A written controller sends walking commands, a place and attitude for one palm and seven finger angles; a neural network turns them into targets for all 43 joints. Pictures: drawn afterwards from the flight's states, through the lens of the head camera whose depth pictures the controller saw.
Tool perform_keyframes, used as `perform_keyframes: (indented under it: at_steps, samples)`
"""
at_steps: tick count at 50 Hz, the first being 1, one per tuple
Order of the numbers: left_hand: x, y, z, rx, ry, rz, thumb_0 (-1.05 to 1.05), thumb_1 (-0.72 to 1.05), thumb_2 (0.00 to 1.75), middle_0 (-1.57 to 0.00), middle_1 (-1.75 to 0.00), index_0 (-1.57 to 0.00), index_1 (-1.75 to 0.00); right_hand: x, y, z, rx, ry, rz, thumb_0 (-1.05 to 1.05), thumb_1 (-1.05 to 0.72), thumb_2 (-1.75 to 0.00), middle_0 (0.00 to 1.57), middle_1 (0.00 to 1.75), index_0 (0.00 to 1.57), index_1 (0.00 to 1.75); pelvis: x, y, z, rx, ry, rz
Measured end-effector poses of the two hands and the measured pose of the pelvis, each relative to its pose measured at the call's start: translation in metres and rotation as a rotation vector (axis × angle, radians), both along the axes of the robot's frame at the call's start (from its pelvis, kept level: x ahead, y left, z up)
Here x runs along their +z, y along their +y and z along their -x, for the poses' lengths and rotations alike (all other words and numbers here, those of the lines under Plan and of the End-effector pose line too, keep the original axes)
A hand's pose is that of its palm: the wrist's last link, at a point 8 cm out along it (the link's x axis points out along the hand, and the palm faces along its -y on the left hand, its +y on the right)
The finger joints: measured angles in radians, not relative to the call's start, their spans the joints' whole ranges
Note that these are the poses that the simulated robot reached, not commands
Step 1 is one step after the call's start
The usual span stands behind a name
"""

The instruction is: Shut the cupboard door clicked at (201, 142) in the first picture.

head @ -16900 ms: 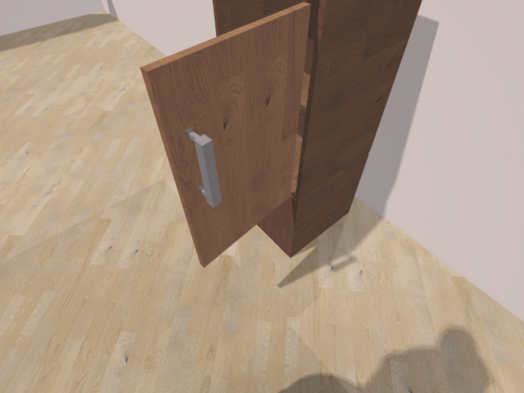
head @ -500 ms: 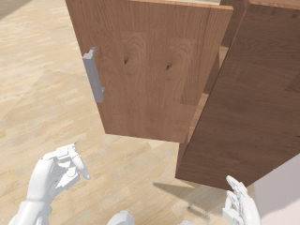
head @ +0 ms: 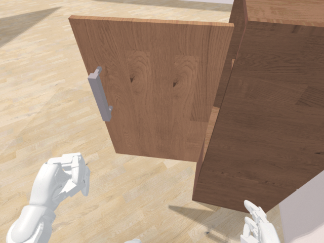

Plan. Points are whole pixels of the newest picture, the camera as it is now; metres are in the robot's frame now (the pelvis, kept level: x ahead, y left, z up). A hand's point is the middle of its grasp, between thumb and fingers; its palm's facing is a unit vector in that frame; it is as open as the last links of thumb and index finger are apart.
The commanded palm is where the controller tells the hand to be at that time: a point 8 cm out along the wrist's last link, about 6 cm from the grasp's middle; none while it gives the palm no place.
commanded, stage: raise the hand and make a fist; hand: left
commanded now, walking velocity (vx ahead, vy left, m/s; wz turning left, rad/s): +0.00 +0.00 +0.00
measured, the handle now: (103, 95) +0.50 +0.22 +0.08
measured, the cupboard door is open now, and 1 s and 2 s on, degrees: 96 96 96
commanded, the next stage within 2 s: bring the fist close to the handle in 0.26 s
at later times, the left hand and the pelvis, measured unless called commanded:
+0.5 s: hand (88, 179) +0.24 +0.18 +0.08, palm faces -0.04 -1.00 -0.05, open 3.1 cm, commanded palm +0.23 +0.23 +0.08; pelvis +0.00 -0.01 +0.00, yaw +0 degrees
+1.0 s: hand (95, 142) +0.33 +0.19 +0.08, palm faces -0.05 -1.00 -0.03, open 3.1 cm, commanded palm +0.31 +0.24 +0.08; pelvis +0.01 +0.00 +0.01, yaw -1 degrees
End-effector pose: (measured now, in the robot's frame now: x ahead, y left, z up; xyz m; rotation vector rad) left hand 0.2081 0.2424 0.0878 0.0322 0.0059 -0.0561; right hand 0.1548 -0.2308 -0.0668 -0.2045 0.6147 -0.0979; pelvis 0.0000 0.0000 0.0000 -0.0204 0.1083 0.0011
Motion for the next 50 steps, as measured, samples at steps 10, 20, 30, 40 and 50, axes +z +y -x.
perform_keyframes:
  at_steps: [10, 20, 30, 40, 50]
  samples:
    - [-0.003, -0.013, 0.005, 0.002, -0.012, -0.005, 0.01, 0.90, 0.90, -1.30, -1.50, -1.30, -1.50, 0.001, -0.020, 0.006, -0.032, -0.009, 0.018, 0.01, -0.91, -0.90, 0.20, 0.30, 0.20, 0.30, 0.000, -0.008, 0.002, -0.005, -0.003, -0.009]
    - [-0.004, -0.015, 0.003, 0.004, 0.000, -0.010, 0.01, 0.90, 0.90, -1.30, -1.50, -1.30, -1.50, -0.001, -0.015, -0.001, -0.029, -0.023, -0.006, 0.01, -0.91, -0.90, 0.20, 0.30, 0.20, 0.30, 0.000, -0.010, 0.001, -0.006, -0.002, -0.012]
    - [-0.002, -0.009, -0.033, 0.001, -0.023, -0.009, 0.01, 0.90, 0.90, -1.30, -1.50, -1.30, -1.50, -0.007, -0.010, -0.003, -0.018, 0.006, -0.002, 0.01, -0.91, -0.90, 0.20, 0.30, 0.20, 0.30, 0.000, -0.007, -0.001, 0.000, 0.008, -0.010]
    - [-0.003, -0.005, -0.072, -0.002, 0.001, 0.001, 0.01, 0.90, 0.90, -1.30, -1.50, -1.30, -1.50, -0.006, -0.014, 0.006, -0.054, 0.058, 0.004, 0.01, -0.91, -0.90, 0.20, 0.30, 0.20, 0.30, 0.005, -0.004, -0.007, -0.016, 0.019, -0.018]
    - [-0.004, 0.002, -0.102, 0.003, -0.001, 0.001, 0.01, 0.90, 0.90, -1.30, -1.50, -1.30, -1.50, -0.012, -0.019, 0.016, -0.075, 0.129, 0.023, 0.01, -0.91, -0.90, 0.20, 0.30, 0.20, 0.30, 0.006, -0.001, -0.008, -0.016, 0.030, -0.016]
